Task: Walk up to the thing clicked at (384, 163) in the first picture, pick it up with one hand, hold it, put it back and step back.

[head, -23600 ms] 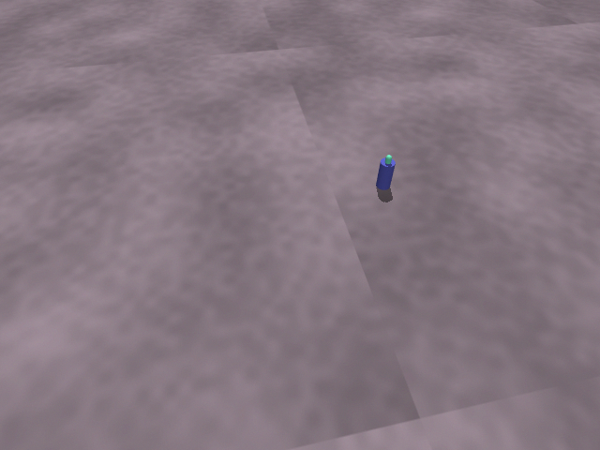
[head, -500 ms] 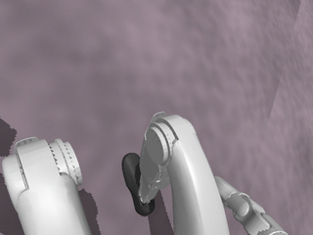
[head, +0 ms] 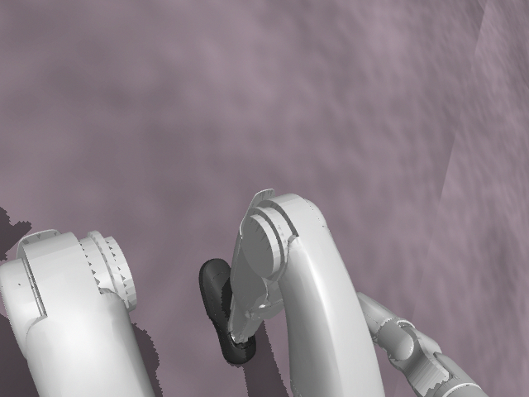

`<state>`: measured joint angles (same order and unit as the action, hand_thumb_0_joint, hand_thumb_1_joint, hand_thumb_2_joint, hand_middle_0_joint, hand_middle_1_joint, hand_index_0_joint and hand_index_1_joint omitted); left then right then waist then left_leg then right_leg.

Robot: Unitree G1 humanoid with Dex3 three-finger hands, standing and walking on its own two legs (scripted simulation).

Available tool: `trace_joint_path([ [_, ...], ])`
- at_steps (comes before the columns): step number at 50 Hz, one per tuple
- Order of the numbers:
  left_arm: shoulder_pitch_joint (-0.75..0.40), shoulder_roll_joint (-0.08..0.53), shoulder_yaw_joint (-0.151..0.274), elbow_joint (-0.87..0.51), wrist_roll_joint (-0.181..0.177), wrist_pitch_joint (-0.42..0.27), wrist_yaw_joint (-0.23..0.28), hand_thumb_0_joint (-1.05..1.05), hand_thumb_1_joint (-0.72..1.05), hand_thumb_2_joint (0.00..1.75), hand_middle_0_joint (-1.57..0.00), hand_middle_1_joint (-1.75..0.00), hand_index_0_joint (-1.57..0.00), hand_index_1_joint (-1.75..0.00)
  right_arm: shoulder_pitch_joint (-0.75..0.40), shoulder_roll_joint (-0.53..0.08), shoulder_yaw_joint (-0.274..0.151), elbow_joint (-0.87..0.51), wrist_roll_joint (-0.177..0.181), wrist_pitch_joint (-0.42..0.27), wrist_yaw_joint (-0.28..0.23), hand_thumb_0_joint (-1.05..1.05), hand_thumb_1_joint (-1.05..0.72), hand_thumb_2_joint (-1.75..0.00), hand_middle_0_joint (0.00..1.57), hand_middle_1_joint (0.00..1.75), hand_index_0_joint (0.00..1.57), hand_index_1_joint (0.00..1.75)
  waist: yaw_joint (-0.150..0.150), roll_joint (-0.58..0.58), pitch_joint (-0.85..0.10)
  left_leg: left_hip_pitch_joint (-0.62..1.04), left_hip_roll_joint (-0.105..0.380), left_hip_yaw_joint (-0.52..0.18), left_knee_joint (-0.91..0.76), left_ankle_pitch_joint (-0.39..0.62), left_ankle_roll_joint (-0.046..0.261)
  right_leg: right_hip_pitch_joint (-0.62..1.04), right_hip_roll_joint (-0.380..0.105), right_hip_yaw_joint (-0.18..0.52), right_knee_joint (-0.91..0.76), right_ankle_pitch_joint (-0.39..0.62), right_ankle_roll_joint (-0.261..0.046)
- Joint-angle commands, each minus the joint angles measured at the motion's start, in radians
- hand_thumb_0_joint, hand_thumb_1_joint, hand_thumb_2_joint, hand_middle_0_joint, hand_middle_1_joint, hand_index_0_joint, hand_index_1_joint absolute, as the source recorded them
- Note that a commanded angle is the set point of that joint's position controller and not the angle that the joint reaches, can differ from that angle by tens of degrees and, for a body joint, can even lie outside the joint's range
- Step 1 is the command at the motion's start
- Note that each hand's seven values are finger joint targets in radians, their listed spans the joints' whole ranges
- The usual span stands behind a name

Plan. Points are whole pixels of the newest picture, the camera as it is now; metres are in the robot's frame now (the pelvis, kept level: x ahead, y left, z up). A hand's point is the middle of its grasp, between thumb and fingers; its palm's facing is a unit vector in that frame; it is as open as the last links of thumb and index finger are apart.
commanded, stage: open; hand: left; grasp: from the side
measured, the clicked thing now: out of the picture +0.44 +0.31 -0.19
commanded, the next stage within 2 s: withdraw in 0.16 s
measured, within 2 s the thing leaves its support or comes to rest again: rests again in 0.52 s
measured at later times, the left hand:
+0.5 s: hand out of the picture +0.43 +0.32 -0.15, palm faces +0.44 -0.90 +0.02, open 17.5 cm
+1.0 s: hand out of the picture +0.38 +0.42 -0.05, palm faces +0.39 -0.87 -0.31, open 17.4 cm
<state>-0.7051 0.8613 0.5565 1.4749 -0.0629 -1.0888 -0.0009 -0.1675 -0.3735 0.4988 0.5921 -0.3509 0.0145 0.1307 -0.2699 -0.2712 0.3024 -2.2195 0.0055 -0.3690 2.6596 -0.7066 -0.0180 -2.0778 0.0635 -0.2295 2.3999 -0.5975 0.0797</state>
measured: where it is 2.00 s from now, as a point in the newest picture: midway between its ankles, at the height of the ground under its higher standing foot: (169, 366)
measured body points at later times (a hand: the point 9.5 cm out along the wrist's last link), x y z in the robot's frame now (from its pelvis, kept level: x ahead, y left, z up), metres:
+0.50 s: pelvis +0.00 +0.00 +0.00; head +0.23 +0.19 +0.34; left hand +0.41 +0.37 -0.15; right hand +0.17 -0.25 -0.03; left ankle +0.08 +0.12 -0.25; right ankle +0.14 -0.12 -0.25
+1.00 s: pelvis +0.01 +0.00 +0.05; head +0.20 +0.14 +0.43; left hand +0.35 +0.46 -0.03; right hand +0.18 -0.24 -0.04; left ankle +0.08 +0.12 -0.25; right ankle +0.14 -0.12 -0.25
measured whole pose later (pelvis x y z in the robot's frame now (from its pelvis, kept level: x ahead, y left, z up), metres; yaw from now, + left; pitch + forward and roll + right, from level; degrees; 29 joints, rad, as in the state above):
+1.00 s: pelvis +0.01 +0.00 +0.05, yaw +5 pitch +27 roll -12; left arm -0.58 0.78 0.53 1.01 0.09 -0.45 -0.12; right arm 0.05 -0.28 0.18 0.61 -0.08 0.12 0.09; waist -0.15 -0.09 -0.01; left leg -2.24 0.02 -0.19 2.44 -0.68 0.01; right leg -2.13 0.01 -0.11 2.29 -0.64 0.03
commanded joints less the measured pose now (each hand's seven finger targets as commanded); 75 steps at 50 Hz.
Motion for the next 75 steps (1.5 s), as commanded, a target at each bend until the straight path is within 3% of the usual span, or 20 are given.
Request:
trace_joint_path([
  [1, -0.192, 0.188, 0.003, -0.102, -0.013, -0.056, -0.013, 0.0, -0.49, 0.2, -0.44, -0.31, -0.44, -0.32, 0.049, -0.367, -0.12, -0.023, -0.002, 0.024, -0.017, 0.0, -0.92, -0.9, 0.2, 0.3, 0.2, 0.3, -0.108, 0.559, -0.556, 0.381, 0.068, 0.09, -0.354, 0.094, -0.013, 0.262, 0.03, -0.127, -0.164, 0.137, -0.079],
  [5, -0.159, 0.18, 0.005, -0.11, -0.026, -0.044, -0.023, 0.0, -0.52, 0.12, -0.32, -0.2, -0.31, -0.2, 0.034, -0.364, -0.118, -0.043, 0.005, 0.029, -0.015, 0.0, -0.92, -0.9, 0.2, 0.3, 0.2, 0.3, -0.093, 0.545, -0.552, 0.37, 0.067, 0.089, -0.353, 0.103, -0.009, 0.265, 0.034, -0.127, -0.163, 0.145, -0.078],
  [15, -0.239, 0.189, 0.001, -0.162, -0.035, -0.062, -0.03, 0.0, -0.6, 0.03, -0.07, -0.01, -0.06, -0.02, 0.041, -0.364, -0.117, -0.044, 0.007, 0.029, -0.018, 0.0, -0.9, -0.9, 0.2, 0.3, 0.2, 0.3, -0.122, 0.538, -0.545, 0.359, 0.073, 0.084, -0.345, 0.085, -0.004, 0.258, 0.036, -0.127, -0.167, 0.137, -0.079],
  [24, -0.206, 0.312, 0.097, -0.421, -0.031, -0.024, -0.084, 0.0, -0.54, 0.05, -0.05, -0.01, -0.05, -0.01, 0.079, -0.366, -0.169, -0.043, 0.023, 0.041, -0.028, 0.0, -0.9, -0.9, 0.2, 0.3, 0.2, 0.3, -0.016, 0.736, -0.711, 0.512, 0.075, 0.109, -0.404, 0.169, -0.032, 0.274, 0.024, -0.097, -0.144, 0.172, -0.096],
  [28, -0.126, 0.231, 0.071, -0.517, -0.06, 0.086, -0.142, 0.0, -0.58, 0.05, -0.05, -0.02, -0.05, -0.02, 0.131, -0.341, -0.224, -0.041, 0.064, 0.045, -0.038, 0.0, -0.9, -0.9, 0.2, 0.3, 0.2, 0.3, 0.021, 0.762, -0.79, 0.513, 0.065, 0.144, -0.429, 0.226, -0.031, 0.275, 0.016, -0.066, -0.16, 0.208, -0.104],
  [32, -0.096, 0.074, -0.04, -0.454, -0.091, 0.207, -0.198, 0.0, -0.61, 0.04, -0.04, -0.04, -0.05, -0.03, 0.186, -0.303, -0.256, -0.004, 0.119, 0.048, -0.044, 0.0, -0.89, -0.9, 0.2, 0.3, 0.2, 0.3, -0.008, 0.64, -0.678, 0.388, 0.056, 0.15, -0.437, 0.114, -0.006, 0.182, 0.009, -0.058, -0.192, 0.133, -0.105],
  [34, -0.133, 0.107, -0.005, -0.475, -0.102, 0.234, -0.206, 0.0, -0.61, 0.04, -0.03, -0.03, -0.04, -0.02, 0.2, -0.299, -0.268, -0.008, 0.138, 0.044, -0.047, 0.0, -0.88, -0.89, 0.2, 0.3, 0.2, 0.3, 0.005, 0.578, -0.649, 0.343, 0.053, 0.151, -0.437, 0.081, 0.006, 0.162, 0.007, -0.052, -0.204, 0.109, -0.103],
  [37, -0.17, 0.037, -0.048, -0.423, -0.118, 0.249, -0.237, 0.0, -0.53, 0.06, -0.03, 0.0, -0.02, 0.0, 0.195, -0.287, -0.276, -0.014, 0.155, 0.035, -0.043, 0.0, -0.79, -0.88, 0.2, 0.3, 0.2, 0.3, -0.018, 0.482, -0.609, 0.293, 0.048, 0.138, -0.44, 0.004, 0.018, 0.142, 0.005, -0.053, -0.218, 0.048, -0.098],
  [38, -0.099, 0.246, 0.013, -0.329, 0.045, 0.323, -0.191, 0.0, -0.5, 0.06, -0.06, -0.04, -0.05, -0.05, 0.22, -0.271, -0.338, 0.017, 0.186, 0.05, -0.051, 0.0, -0.87, -0.91, 0.2, 0.3, 0.2, 0.3, 0.081, 0.565, -0.711, 0.408, 0.045, 0.173, -0.497, 0.037, 0.013, 0.131, -0.007, -0.027, -0.244, 0.033, -0.106],
  [40, -0.234, 0.2, -0.022, -0.477, 0.05, 0.371, -0.173, 0.0, -0.49, 0.07, -0.05, -0.04, -0.04, -0.05, 0.246, -0.26, -0.353, -0.015, 0.201, 0.062, -0.046, 0.0, -0.88, -0.9, 0.2, 0.3, 0.2, 0.3, 0.058, 0.64, -0.811, 0.466, 0.051, 0.178, -0.527, 0.046, 0.005, 0.125, -0.01, -0.013, -0.239, 0.041, -0.11],
  [44, -0.183, 0.317, 0.055, -0.588, 0.114, 0.49, -0.126, 0.0, -0.57, 0.09, -0.09, -0.07, -0.07, -0.08, 0.292, -0.235, -0.398, -0.017, 0.236, 0.088, -0.05, 0.0, -0.96, -0.92, 0.2, 0.3, 0.2, 0.3, 0.133, 0.725, -0.922, 0.54, 0.045, 0.213, -0.582, 0.105, 0.001, 0.132, -0.019, 0.022, -0.243, 0.055, -0.121],
  [46, -0.168, 0.31, 0.047, -0.702, 0.13, 0.545, -0.108, 0.0, -0.5, 0.13, -0.07, -0.08, -0.07, -0.08, 0.315, -0.211, -0.423, -0.02, 0.254, 0.105, -0.057, 0.0, -0.9, -0.9, 0.2, 0.3, 0.2, 0.3, 0.157, 0.761, -0.985, 0.587, 0.043, 0.232, -0.61, 0.138, 0.002, 0.141, -0.021, 0.044, -0.263, 0.075, -0.127],
  [49, -0.037, 0.247, 0.045, -0.744, 0.141, 0.643, -0.077, 0.0, -0.53, 0.07, -0.05, -0.06, -0.05, -0.06, 0.341, -0.191, -0.467, -0.025, 0.286, 0.115, -0.065, 0.0, -0.9, -0.9, 0.2, 0.3, 0.2, 0.3, 0.184, 0.737, -0.997, 0.6, 0.036, 0.248, -0.658, 0.153, 0.003, 0.136, -0.026, 0.064, -0.29, 0.083, -0.13],
  [54, 0.156, 0.011, -0.071, -0.808, 0.133, 0.787, -0.048, 0.0, -0.56, 0.05, -0.05, -0.06, -0.05, -0.06, 0.359, -0.156, -0.539, -0.055, 0.335, 0.128, -0.079, 0.0, -0.9, -0.9, 0.2, 0.3, 0.2, 0.3, 0.178, 0.542, -0.982, 0.583, 0.027, 0.252, -0.746, 0.091, 0.027, 0.169, -0.034, 0.09, -0.415, 0.031, -0.126],
  [58, 0.248, -0.032, -0.121, -1.016, 0.118, 0.877, -0.016, 0.0, -0.52, 0.08, -0.06, -0.06, -0.06, -0.06, 0.354, -0.136, -0.568, -0.1, 0.366, 0.124, -0.098, 0.0, -0.89, -0.9, 0.2, 0.3, 0.2, 0.3, 0.194, 0.446, -1.033, 0.621, 0.022, 0.267, -0.836, 0.039, 0.042, 0.31, -0.034, 0.12, -0.547, -0.004, -0.116],
  [65, 0.405, -0.039, -0.112, -1.249, 0.103, 0.984, 0.062, 0.0, -0.5, 0.09, -0.06, -0.06, -0.06, -0.06, 0.344, -0.076, -0.572, -0.148, 0.395, 0.101, -0.155, 0.0, -0.89, -0.9, 0.2, 0.3, 0.2, 0.3, 0.232, 0.381, -1.046, 0.752, 0.019, 0.31, -0.99, 0.061, 0.049, 0.578, -0.045, 0.183, -0.756, -0.006, -0.104],
  [68, 0.48, -0.088, -0.129, -1.276, 0.096, 1.018, 0.087, 0.0, -0.51, 0.08, -0.05, -0.06, -0.05, -0.06, 0.336, -0.049, -0.569, -0.161, 0.396, 0.079, -0.181, 0.0, -0.89, -0.9, 0.2, 0.3, 0.2, 0.3, 0.236, 0.372, -1.01, 0.804, 0.015, 0.333, -1.06, 0.069, 0.049, 0.691, -0.053, 0.211, -0.856, -0.018, -0.1],
  [70, 0.557, -0.186, -0.19, -1.228, 0.091, 1.045, 0.093, 0.0, -0.53, 0.07, -0.05, -0.05, -0.05, -0.06, 0.324, -0.036, -0.568, -0.167, 0.396, 0.064, -0.195, 0.0, -0.89, -0.9, 0.2, 0.3, 0.2, 0.3, 0.219, 0.368, -0.95, 0.851, 0.015, 0.339, -1.109, 0.073, 0.048, 0.721, -0.055, 0.219, -0.919, -0.018, -0.099],
  [71, 0.523, -0.162, -0.176, -1.309, 0.087, 1.046, 0.102, 0.0, -0.53, 0.07, -0.05, -0.06, -0.05, -0.06, 0.333, -0.036, -0.571, -0.17, 0.395, 0.054, -0.202, 0.0, -0.89, -0.9, 0.2, 0.3, 0.2, 0.3, 0.229, 0.381, -0.968, 0.884, 0.016, 0.344, -1.125, 0.101, 0.046, 0.767, -0.058, 0.226, -0.944, 0.006, -0.099],
  [75, 0.642, -0.257, -0.239, -1.268, 0.075, 1.095, 0.122, 0.0, -0.53, 0.07, -0.05, -0.06, -0.05, -0.06, 0.345, -0.014, -0.559, -0.172, 0.401, 0.024, -0.223, 0.0, -0.89, -0.9, 0.2, 0.3, 0.2, 0.3, 0.226, 0.352, -0.894, 1.005, 0.012, 0.348, -1.228, 0.176, 0.043, 0.889, -0.061, 0.22, -1.055, 0.084, -0.098],
])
